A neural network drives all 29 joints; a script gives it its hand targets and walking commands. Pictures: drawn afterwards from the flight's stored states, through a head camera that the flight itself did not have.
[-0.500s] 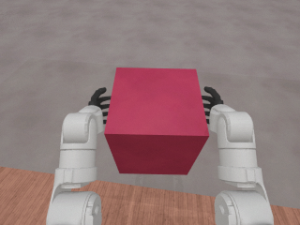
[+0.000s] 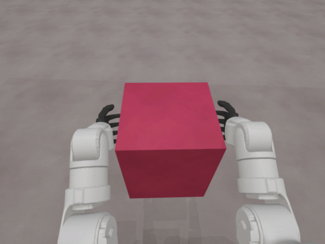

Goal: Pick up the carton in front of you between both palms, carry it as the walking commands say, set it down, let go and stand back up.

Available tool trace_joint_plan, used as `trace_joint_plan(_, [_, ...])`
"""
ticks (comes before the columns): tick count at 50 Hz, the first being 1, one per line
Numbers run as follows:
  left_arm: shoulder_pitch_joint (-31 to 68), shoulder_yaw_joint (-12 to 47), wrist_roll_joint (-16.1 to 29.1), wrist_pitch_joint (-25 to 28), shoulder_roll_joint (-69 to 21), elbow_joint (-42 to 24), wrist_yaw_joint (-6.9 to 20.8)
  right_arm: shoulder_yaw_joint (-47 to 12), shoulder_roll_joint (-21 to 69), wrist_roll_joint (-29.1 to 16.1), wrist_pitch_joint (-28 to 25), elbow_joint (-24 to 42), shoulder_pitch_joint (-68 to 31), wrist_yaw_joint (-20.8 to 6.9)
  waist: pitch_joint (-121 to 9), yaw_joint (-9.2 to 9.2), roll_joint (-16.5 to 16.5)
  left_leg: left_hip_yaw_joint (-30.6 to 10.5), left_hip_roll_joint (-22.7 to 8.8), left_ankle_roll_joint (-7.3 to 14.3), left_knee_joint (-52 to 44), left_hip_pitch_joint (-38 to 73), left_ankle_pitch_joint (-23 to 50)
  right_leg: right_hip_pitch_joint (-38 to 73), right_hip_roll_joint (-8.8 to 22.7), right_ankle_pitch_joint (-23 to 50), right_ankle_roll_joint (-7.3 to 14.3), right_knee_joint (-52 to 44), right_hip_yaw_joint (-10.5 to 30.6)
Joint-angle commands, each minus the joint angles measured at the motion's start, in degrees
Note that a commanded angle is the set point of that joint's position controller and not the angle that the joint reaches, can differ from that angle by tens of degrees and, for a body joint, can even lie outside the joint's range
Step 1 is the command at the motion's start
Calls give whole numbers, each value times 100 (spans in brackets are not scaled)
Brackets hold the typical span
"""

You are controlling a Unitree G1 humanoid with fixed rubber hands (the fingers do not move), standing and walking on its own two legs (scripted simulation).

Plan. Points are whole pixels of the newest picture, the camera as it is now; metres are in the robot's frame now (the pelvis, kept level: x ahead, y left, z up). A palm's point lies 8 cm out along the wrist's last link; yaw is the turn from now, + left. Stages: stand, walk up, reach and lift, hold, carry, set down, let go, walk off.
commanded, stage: carry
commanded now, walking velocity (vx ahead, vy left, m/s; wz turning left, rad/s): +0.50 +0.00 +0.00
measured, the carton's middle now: (166, 143) +0.37 -0.03 +0.06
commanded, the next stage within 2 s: none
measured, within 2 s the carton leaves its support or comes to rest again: neither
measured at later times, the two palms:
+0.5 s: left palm (107, 80) +0.64 +0.15 +0.09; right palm (192, 76) +0.64 -0.15 +0.08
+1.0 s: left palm (120, 41) +0.93 +0.12 +0.10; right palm (187, 37) +0.92 -0.18 +0.11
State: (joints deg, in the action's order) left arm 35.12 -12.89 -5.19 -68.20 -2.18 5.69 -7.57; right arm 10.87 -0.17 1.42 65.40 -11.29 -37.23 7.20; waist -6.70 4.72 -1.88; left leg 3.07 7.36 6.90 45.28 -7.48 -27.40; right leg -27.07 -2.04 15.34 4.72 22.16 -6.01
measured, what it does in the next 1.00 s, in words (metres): walks ahead: left foot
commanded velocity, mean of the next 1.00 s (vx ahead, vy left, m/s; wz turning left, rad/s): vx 0.50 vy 0.00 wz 0.00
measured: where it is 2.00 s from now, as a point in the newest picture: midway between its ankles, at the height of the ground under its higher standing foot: (159, 160)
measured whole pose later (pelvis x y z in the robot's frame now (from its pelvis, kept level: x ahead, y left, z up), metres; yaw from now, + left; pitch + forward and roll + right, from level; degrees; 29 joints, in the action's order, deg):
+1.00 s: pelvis +0.57 -0.02 -0.01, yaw -2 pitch +6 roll -2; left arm 34.3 -12.0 -4.0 -68.7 -1.7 2.5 -7.7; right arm 12.9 2.0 3.0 67.1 -6.4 -36.6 7.3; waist -4.5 1.0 -0.5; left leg 4.2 1.3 3.9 16.6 -4.7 -17.5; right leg -35.7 3.0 -4.7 -0.3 36.2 -5.2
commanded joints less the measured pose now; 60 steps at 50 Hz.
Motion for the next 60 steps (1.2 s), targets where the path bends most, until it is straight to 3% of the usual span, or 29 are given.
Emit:
trace_joint_plan(1, [3142,3279,1831,200,-5382,293,1281,-3565,6427,-2368,-74,100,-3666,-1630,-2177,-538,-423,-135,-585,-345,2478,-2081,-186,3842,1622,3275,166,1184,1611])
trace_joint_plan(2, [3335,3182,1773,233,-5306,479,1281,-3453,6562,-2371,-16,-66,-3802,-1598,-2817,-757,-1419,-429,-137,-679,4032,-3697,-1191,5419,2706,2836,1467,1258,3490])
trace_joint_plan(3, [3246,3206,1915,278,-5543,584,1319,-3431,6447,-2331,-39,105,-3826,-1556,-2965,-912,-1043,-564,-418,-485,4318,-4036,-812,5054,2637,-10,1708,791,4015])
trace_joint_plan(4, [3545,3359,2162,340,-5850,275,1373,-3480,6552,-2349,-93,368,-4114,-1523,-2500,-836,-518,-582,-604,-376,3978,-4044,-409,4203,2081,-1518,1399,429,3659])
trace_joint_plan(6, [4473,3821,2664,394,-6409,-422,1449,-3483,6740,-2347,-193,722,-4276,-1409,-1881,-592,309,-560,-872,-398,3109,-3595,266,2741,1746,-1912,877,-62,2975])
trace_joint_plan(9, [4648,4077,3041,496,-6690,-836,1464,-3532,6797,-2240,-256,1007,-3946,-1234,-1983,-557,-126,-430,-999,-514,2541,-3343,578,2353,1577,-1193,763,-22,2533])
trace_joint_plan(14, [3932,4200,3040,598,-6573,-874,1530,-3759,6629,-1969,-377,1196,-3279,-1095,-2205,-780,-352,-135,-1003,-569,1961,-4351,1553,3645,1313,1627,480,560,1809])
trace_joint_plan(17, [3778,4293,3012,632,-6380,-1026,1543,-3936,6469,-1926,-406,1419,-3269,-1074,-2054,-907,-344,57,-911,-506,1413,-4624,1915,4035,1096,1957,409,635,1607])
trace_joint_plan(22, [3622,4320,2993,498,-5853,-1214,1475,-4011,5926,-1910,-225,1722,-3254,-1028,-1632,-1092,-350,596,-416,-319,-875,-3722,2970,4013,719,2221,316,842,1101])
trace_joint_plan(24, [3431,4244,2942,405,-5645,-1041,1459,-3904,5688,-1831,-93,1595,-3076,-1040,-1691,-951,-468,709,-185,-139,-1744,-2242,3622,3445,717,2509,158,1164,844])
trace_joint_plan(25, [3432,4204,2918,360,-5569,-957,1462,-3812,5563,-1788,-33,1498,-3047,-1055,-1864,-702,-611,695,-184,-77,-1940,-1327,3735,3149,790,2708,31,1641,755])
trace_joint_plan(26, [3519,4184,2885,315,-5514,-865,1471,-3710,5471,-1745,15,1385,-3017,-1078,-2078,-309,-452,606,-408,-46,-2322,-245,4097,2679,760,2277,-150,2527,472])
trace_joint_plan(27, [3639,4144,2855,278,-5477,-808,1482,-3602,5351,-1716,61,1302,-2936,-1116,-2318,-215,153,-290,-1335,35,-2023,1089,5422,1513,525,-283,-281,3616,408])
trace_joint_plan(28, [3736,4110,2841,178,-5608,-627,1484,-3454,5219,-1649,100,1064,-3011,-1126,-2939,-205,1365,-2472,-3058,1104,-1053,3099,7182,-599,-139,-4768,-590,5284,608])
trace_joint_plan(29, [3591,3977,2777,109,-5486,-476,1458,-3448,5280,-1717,137,802,-2773,-1145,-3528,-20,1414,-3500,-3119,1531,-1530,3479,4791,-1370,-238,-5082,-492,6272,932])
trace_joint_plan(30, [3764,3918,2766,98,-5582,-539,1437,-3481,5550,-1868,124,882,-2925,-1201,-3215,11,1072,-3389,-2769,1371,-1905,2940,3140,-1745,-1,-4632,-274,6196,994])
trace_joint_plan(31, [3966,3853,2720,104,-5723,-524,1413,-3563,5844,-2043,114,1003,-3341,-1269,-2760,-39,545,-3006,-2544,1078,-2175,2295,2608,-1803,187,-4188,-224,5873,927])
trace_joint_plan(34, [4129,3752,2538,173,-5977,-685,1298,-3911,6547,-2619,55,1438,-4383,-1410,-2225,-278,301,-2275,-2228,646,-2662,882,2360,-1192,492,-3699,-357,5016,777])
trace_joint_plan(37, [4103,3753,2365,231,-6010,-853,1155,-3950,6629,-2831,28,1655,-4627,-1460,-2203,-250,537,-1819,-2142,591,-2835,884,2786,-1255,582,-3482,-496,4291,601])
trace_joint_plan(41, [3994,3850,2265,196,-5873,-1017,1024,-3881,6482,-2801,93,1640,-4344,-1471,-2168,-210,718,-1301,-2066,432,-2821,1585,4125,-1690,647,-2900,-618,3370,378])
trace_joint_plan(49, [3707,4021,2391,73,-6000,-528,1214,-3414,6150,-2115,207,743,-3277,-1536,-1526,-223,1077,-394,-1789,122,-2563,2181,5530,-1196,305,-1801,-481,1048,-198])
trace_joint_plan(51, [3637,4034,2480,33,-6128,-491,1304,-3379,6186,-2011,223,740,-3105,-1529,-1463,-238,1215,-137,-1708,-26,-2227,2066,6072,-539,123,-1681,-410,354,-443])
trace_joint_plan(53, [3444,3998,2497,-4,-6249,-480,1391,-3398,6250,-1940,259,825,-2857,-1526,-1854,-407,1045,284,-1579,-341,-1068,1219,6061,1479,-7,-1282,-312,-339,-685])
trace_joint_plan(54, [3137,3928,2480,-17,-6302,-435,1435,-3444,6253,-1921,275,928,-2851,-1534,-2204,-548,739,293,-1518,-529,-251,121,4550,2895,648,-1418,-184,-187,65])
trace_joint_plan(55, [2970,3843,2371,-22,-6182,-459,1457,-3527,6424,-1950,324,1048,-2848,-1552,-2840,-584,-418,219,-1110,-709,1138,-1475,2349,4521,2283,-657,473,320,2282])
trace_joint_plan(56, [2749,3818,2317,-5,-6241,-424,1469,-3566,6537,-1925,361,1162,-2717,-1567,-2751,-609,-1433,26,-455,-793,2148,-3030,-120,5129,2663,-647,1104,-138,3490])
trace_joint_plan(57, [2625,3837,2339,-1,-6331,-674,1499,-3675,6629,-1971,353,1345,-2697,-1580,-2521,-606,-1189,-324,-771,-687,2635,-3460,-140,4885,2600,-810,1047,-253,3242])
trace_joint_plan(59, [2652,4032,2367,39,-6620,-1360,1550,-3870,6851,-2022,281,1820,-2598,-1585,-2059,-589,-324,-414,-1189,-624,2159,-3411,423,4017,2292,-848,645,-507,2321])
trace_joint_plan(60, [2616,4137,2389,56,-6667,-1672,1564,-3976,6913,-2039,244,2033,-2424,-1569,-1904,-570,-205,-381,-1289,-659,1688,-3200,653,3629,2153,-750,459,-667,1877])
